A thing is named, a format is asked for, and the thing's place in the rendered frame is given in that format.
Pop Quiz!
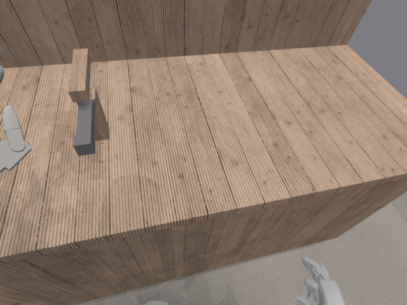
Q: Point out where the counter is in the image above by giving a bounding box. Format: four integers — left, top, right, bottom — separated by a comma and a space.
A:
0, 0, 407, 305

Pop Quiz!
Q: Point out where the robot right hand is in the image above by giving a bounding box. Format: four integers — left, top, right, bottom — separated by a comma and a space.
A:
297, 257, 346, 305

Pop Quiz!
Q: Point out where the tap lever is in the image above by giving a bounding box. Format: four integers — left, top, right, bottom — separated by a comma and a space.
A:
73, 94, 95, 156

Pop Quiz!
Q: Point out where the robot left hand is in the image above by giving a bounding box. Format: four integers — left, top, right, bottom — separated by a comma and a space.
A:
0, 49, 32, 173

